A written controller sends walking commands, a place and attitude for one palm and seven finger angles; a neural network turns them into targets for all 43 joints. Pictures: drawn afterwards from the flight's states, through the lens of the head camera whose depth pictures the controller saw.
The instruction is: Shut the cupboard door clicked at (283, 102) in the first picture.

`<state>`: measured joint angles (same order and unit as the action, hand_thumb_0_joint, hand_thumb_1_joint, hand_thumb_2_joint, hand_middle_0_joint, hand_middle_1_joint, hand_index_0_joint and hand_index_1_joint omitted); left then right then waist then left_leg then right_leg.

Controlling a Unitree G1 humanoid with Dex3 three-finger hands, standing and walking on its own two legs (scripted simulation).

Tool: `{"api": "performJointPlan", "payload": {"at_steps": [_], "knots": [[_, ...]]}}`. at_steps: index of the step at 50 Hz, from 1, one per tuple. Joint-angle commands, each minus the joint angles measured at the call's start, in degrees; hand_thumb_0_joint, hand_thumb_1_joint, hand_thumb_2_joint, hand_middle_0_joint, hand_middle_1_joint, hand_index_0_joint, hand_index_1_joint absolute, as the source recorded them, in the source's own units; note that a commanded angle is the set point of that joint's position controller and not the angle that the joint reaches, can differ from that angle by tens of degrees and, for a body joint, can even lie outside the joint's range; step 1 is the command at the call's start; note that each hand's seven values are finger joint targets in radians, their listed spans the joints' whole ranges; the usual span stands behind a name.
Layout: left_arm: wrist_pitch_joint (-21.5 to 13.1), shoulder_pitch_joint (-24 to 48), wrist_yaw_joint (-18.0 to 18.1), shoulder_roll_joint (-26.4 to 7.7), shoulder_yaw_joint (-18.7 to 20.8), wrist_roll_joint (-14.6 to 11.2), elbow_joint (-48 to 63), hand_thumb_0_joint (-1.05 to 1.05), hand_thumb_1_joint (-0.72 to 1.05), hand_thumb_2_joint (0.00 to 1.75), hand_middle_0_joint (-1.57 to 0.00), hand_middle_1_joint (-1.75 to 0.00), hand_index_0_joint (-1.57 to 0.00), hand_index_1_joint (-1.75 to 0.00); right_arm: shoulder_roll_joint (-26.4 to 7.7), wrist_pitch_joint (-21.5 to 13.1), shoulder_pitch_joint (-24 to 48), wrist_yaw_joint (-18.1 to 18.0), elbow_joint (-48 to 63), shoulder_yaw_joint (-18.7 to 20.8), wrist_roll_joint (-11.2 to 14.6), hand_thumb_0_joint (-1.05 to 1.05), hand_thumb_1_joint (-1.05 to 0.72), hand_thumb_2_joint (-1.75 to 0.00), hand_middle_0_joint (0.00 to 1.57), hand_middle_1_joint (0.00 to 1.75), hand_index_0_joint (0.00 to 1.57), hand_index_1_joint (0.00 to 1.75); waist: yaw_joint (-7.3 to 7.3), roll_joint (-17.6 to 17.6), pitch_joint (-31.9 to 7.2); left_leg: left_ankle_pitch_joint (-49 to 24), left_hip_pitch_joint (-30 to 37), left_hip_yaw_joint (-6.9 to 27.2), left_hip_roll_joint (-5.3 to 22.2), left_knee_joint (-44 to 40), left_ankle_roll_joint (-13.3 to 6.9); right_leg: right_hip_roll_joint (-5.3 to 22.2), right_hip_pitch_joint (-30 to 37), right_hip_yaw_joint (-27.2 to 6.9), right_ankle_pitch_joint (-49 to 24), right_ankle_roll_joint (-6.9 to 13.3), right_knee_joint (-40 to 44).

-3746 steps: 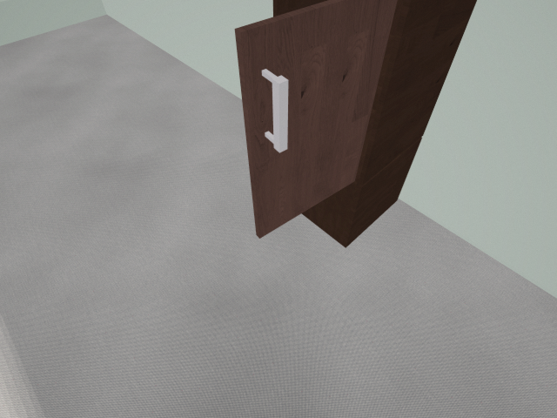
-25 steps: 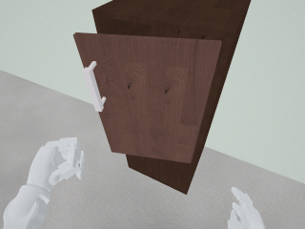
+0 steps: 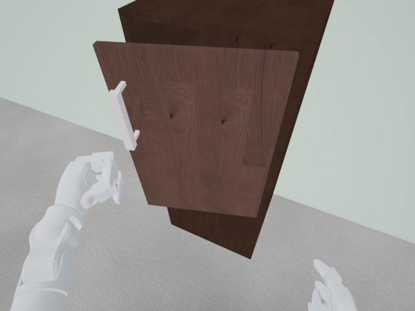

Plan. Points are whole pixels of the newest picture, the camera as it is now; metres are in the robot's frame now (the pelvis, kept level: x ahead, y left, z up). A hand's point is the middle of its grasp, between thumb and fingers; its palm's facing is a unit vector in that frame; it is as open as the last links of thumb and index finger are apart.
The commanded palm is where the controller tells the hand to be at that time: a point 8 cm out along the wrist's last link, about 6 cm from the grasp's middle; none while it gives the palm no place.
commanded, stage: bring the fist close to the handle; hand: left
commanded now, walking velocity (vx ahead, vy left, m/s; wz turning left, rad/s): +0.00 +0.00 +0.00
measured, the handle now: (126, 117) +0.50 +0.22 +0.11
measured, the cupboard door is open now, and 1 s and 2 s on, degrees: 17 17 4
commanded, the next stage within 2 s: push the door shut along its arc in 0.94 s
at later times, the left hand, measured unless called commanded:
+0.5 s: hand (131, 145) +0.40 +0.18 +0.12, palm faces -0.09 -1.00 -0.02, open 3.1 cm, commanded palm +0.38 +0.23 +0.12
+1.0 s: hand (133, 142) +0.40 +0.18 +0.12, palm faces -0.09 -1.00 -0.02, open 3.1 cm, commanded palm +0.38 +0.23 +0.12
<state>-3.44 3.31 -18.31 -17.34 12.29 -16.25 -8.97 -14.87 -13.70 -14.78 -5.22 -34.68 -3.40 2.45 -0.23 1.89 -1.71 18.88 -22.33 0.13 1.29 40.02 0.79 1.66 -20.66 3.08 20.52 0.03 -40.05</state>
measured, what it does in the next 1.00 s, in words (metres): stands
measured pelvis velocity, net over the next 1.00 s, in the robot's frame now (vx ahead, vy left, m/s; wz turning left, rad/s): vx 0.00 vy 0.00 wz -0.02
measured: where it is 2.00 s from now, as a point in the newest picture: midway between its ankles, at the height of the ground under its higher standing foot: outside the picture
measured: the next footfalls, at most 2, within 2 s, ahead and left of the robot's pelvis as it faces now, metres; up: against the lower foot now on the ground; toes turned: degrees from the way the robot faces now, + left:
none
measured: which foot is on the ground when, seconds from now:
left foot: down 0.00-1.00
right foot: down 0.00-1.00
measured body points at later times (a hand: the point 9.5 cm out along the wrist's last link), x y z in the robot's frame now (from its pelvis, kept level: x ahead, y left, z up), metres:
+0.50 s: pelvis +0.00 +0.00 +0.00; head +0.03 -0.01 +0.45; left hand +0.39 +0.24 +0.12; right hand +0.13 -0.25 -0.10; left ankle +0.02 +0.13 -0.72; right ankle +0.01 -0.12 -0.72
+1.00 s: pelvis +0.00 +0.00 +0.00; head +0.03 -0.01 +0.45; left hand +0.40 +0.23 +0.13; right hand +0.11 -0.26 -0.11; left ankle +0.02 +0.13 -0.72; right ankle +0.01 -0.12 -0.72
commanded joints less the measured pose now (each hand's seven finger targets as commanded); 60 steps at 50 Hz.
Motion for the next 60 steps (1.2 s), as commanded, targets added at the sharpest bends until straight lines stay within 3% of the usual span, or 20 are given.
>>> {"api": "performJointPlan", "payload": {"at_steps": [1,4,6,10,16,21,27,30,31,33,34,36,39,43,52,54,55,57,58,60], "knots": [[-4.4,18.9,0.3,-10.2,4.6,-0.9,9.1,0.00,0.90,0.90,-1.30,-1.50,-1.30,-1.50,-7.0,-2.4,5.0,-0.5,8.7,3.2,0.5,0.00,-0.90,-0.90,0.20,0.30,0.20,0.30,0.13,0.0,-10.4,-8.4,4.9,0.3,-1.8,-6.0,-1.7,-1.6,1.6,-0.7,-11.6,0.6,6.5],[-4.3,22.2,-0.1,-12.1,5.5,-0.5,4.1,0.00,0.90,0.90,-1.30,-1.50,-1.30,-1.50,-7.8,-1.7,4.1,-0.8,7.9,3.3,0.5,0.00,-0.90,-0.90,0.20,0.30,0.20,0.30,0.58,-2.7,-9.6,-7.6,3.8,0.4,-1.7,-5.9,-1.9,-1.6,1.1,-0.9,-10.4,0.5,6.9],[-4.6,27.0,-0.4,-12.4,5.4,-0.4,3.7,0.00,0.90,0.90,-1.30,-1.50,-1.30,-1.50,-7.8,-1.3,4.2,-0.9,7.7,3.6,0.6,0.00,-0.90,-0.90,0.20,0.30,0.20,0.30,0.93,0.3,-11.6,-8.2,4.7,0.2,-1.8,-5.5,-1.8,-1.4,1.0,-1.3,-11.4,0.6,6.5],[-5.2,31.3,-0.3,-12.6,5.0,0.0,0.6,0.00,0.90,0.90,-1.30,-1.50,-1.30,-1.50,-7.9,-0.6,3.5,-0.8,7.4,3.7,0.4,0.00,-0.90,-0.90,0.20,0.30,0.20,0.30,1.08,0.4,-14.6,-10.1,5.5,0.5,-1.8,-5.1,-1.8,-1.4,1.7,-1.2,-13.8,0.9,5.7],[-5.5,39.7,0.6,-13.6,5.0,1.0,-8.0,0.00,0.90,0.90,-1.30,-1.50,-1.30,-1.50,-8.2,1.2,2.1,-0.6,6.0,3.8,0.4,0.00,-0.90,-0.90,0.20,0.30,0.20,0.30,2.31,-1.3,-13.6,-8.9,4.2,0.5,-1.6,-5.0,-1.8,-1.5,-0.5,-1.2,-13.1,0.8,5.8],[-6.9,43.8,0.9,-14.8,5.9,2.0,-11.3,0.00,0.90,0.90,-1.30,-1.50,-1.30,-1.50,-8.2,2.5,0.7,-0.2,6.2,4.1,0.2,0.00,-0.90,-0.90,0.20,0.30,0.20,0.30,1.83,0.6,-18.2,-13.4,5.7,0.3,-1.7,-4.2,-1.7,-1.5,1.2,-1.2,-18.0,1.2,4.3],[-8.0,52.0,1.1,-15.3,5.2,2.8,-19.1,0.00,0.90,0.90,-1.30,-1.50,-1.30,-1.50,-8.6,4.3,-1.5,0.1,4.9,4.3,0.2,0.00,-0.90,-0.90,0.20,0.30,0.20,0.30,3.64,-0.7,-16.6,-11.5,3.7,0.1,-1.5,-3.7,-1.8,-1.8,-1.4,-1.3,-16.9,0.9,4.4],[-9.2,45.8,1.0,-16.3,7.3,2.8,-19.0,0.00,0.90,0.90,-1.30,-1.50,-1.30,-1.50,-8.6,4.9,-1.8,0.5,6.3,4.7,0.0,0.00,-0.90,-0.90,0.20,0.30,0.20,0.30,1.25,-0.2,-20.8,-14.8,4.2,-0.2,-1.7,-3.5,-1.8,-1.7,2.4,-1.5,-20.3,1.2,3.5],[-9.4,46.8,0.7,-14.6,5.7,2.7,-18.1,0.00,0.90,0.90,-1.30,-1.50,-1.30,-1.50,-8.3,5.1,-1.6,0.7,6.4,4.6,0.1,0.00,-0.90,-0.90,0.20,0.30,0.20,0.30,1.74,1.0,-20.8,-14.9,4.7,-0.4,-1.7,-3.6,-1.8,-1.8,1.9,-1.4,-20.8,1.2,3.4],[-9.6,44.7,0.6,-15.0,6.6,2.5,-18.4,0.00,0.90,0.90,-1.30,-1.50,-1.30,-1.50,-8.5,5.5,-2.0,1.0,6.7,4.8,0.1,0.00,-0.90,-0.90,0.20,0.30,0.20,0.30,1.45,-1.0,-19.9,-14.7,3.9,-0.6,-1.6,-3.7,-1.8,-2.0,2.1,-1.3,-21.0,1.1,3.5],[-9.8,43.3,0.9,-17.3,8.8,2.2,-18.6,0.00,0.90,0.90,-1.30,-1.50,-1.30,-1.50,-8.9,5.7,-2.3,0.8,6.7,5.0,0.1,0.00,-0.90,-0.90,0.20,0.30,0.20,0.30,1.23,-2.6,-19.8,-14.8,3.1,-0.7,-1.6,-3.5,-2.1,-2.0,3.2,-1.5,-21.3,1.0,3.7],[-9.9,45.9,0.7,-15.5,7.0,2.3,-17.2,0.00,0.90,0.90,-1.30,-1.50,-1.30,-1.50,-8.4,6.0,-1.7,0.8,6.9,4.8,0.3,0.00,-0.90,-0.90,0.20,0.30,0.20,0.30,1.96,-0.9,-18.5,-13.2,3.0,-0.9,-1.7,-4.0,-2.0,-2.0,1.9,-1.6,-20.2,0.9,4.0],[-10.3,47.6,1.3,-17.6,8.1,2.5,-16.3,0.00,0.90,0.90,-1.30,-1.50,-1.30,-1.50,-8.7,6.4,-2.0,0.4,6.7,4.9,0.3,0.00,-0.90,-0.90,0.20,0.30,0.20,0.30,2.47,-1.6,-17.8,-11.8,2.9,-0.8,-1.7,-4.0,-2.3,-2.1,1.8,-1.7,-18.4,0.8,4.5],[-11.0,49.5,0.8,-15.7,6.2,2.4,-15.1,0.00,0.90,0.90,-1.30,-1.50,-1.30,-1.50,-8.2,6.2,-1.5,0.3,6.5,4.8,0.3,0.00,-0.90,-0.90,0.20,0.30,0.20,0.30,2.89,1.0,-19.2,-11.9,4.5,-0.7,-1.7,-4.1,-2.1,-2.2,1.3,-1.9,-18.8,0.9,4.5],[-9.6,48.8,0.6,-12.6,3.5,2.3,-18.8,0.00,0.90,0.90,-1.30,-1.50,-1.30,-1.50,-8.2,6.4,-0.8,0.4,6.4,4.6,0.6,0.00,-0.90,-0.90,0.20,0.30,0.20,0.30,3.26,-0.2,-16.4,-9.9,4.1,-0.3,-1.7,-4.4,-2.0,-2.1,-0.9,-1.2,-16.5,0.9,5.0],[-9.9,50.1,1.0,-16.2,6.0,2.5,-19.7,0.00,0.90,0.90,-1.30,-1.50,-1.30,-1.50,-8.8,6.6,-1.2,0.1,6.1,4.6,0.4,0.00,-0.90,-0.90,0.20,0.30,0.20,0.30,3.35,-2.2,-16.1,-9.2,3.4,-0.2,-1.8,-4.1,-2.3,-2.1,-0.4,-1.5,-15.6,0.9,5.2],[-10.0,52.5,0.8,-15.9,5.2,2.7,-20.0,0.00,0.90,0.90,-1.30,-1.50,-1.30,-1.50,-8.7,6.8,-0.9,0.1,6.0,4.4,0.5,0.00,-0.90,-0.90,0.20,0.30,0.20,0.30,3.92,-2.4,-16.2,-8.4,3.0,-0.3,-1.7,-4.2,-2.3,-1.9,-0.9,-1.8,-15.0,0.7,5.3],[-10.7,57.8,0.3,-17.1,5.2,3.2,-21.5,0.00,0.90,0.90,-1.30,-1.50,-1.30,-1.50,-8.8,6.8,-1.1,-0.1,5.4,4.3,0.4,0.00,-0.90,-0.90,0.20,0.30,0.20,0.30,4.71,-1.4,-16.4,-7.5,3.0,-0.1,-1.7,-3.9,-2.3,-1.9,-1.9,-2.0,-13.9,0.8,5.1],[-11.2,59.1,-0.1,-17.2,4.8,3.4,-22.2,0.00,0.90,0.90,-1.30,-1.50,-1.30,-1.50,-8.7,6.8,-0.9,-0.1,5.3,4.2,0.4,0.00,-0.90,-0.90,0.20,0.30,0.20,0.30,4.56,1.2,-17.0,-7.5,3.5,-0.1,-1.8,-3.7,-2.1,-1.9,-2.2,-2.2,-13.7,1.0,4.9],[-11.8,60.3,-0.9,-18.4,5.5,3.2,-24.4,0.00,0.90,0.90,-1.30,-1.50,-1.30,-1.50,-9.0,6.7,-1.5,-0.2,5.0,4.2,0.3,0.00,-0.90,-0.90,0.20,0.30,0.20,0.30,4.87,-0.2,-18.4,-8.2,3.6,0.3,-1.7,-3.2,-2.2,-1.9,-1.9,-2.1,-14.4,1.0,4.5]]}}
